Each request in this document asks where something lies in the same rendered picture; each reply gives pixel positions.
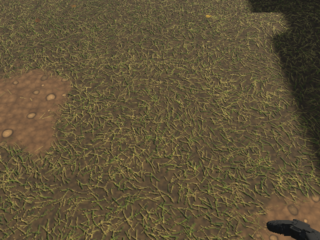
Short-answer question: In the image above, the robot right hand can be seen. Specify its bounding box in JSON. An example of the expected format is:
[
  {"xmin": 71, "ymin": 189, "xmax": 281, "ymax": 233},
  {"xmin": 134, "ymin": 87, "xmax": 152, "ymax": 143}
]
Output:
[{"xmin": 266, "ymin": 219, "xmax": 320, "ymax": 240}]

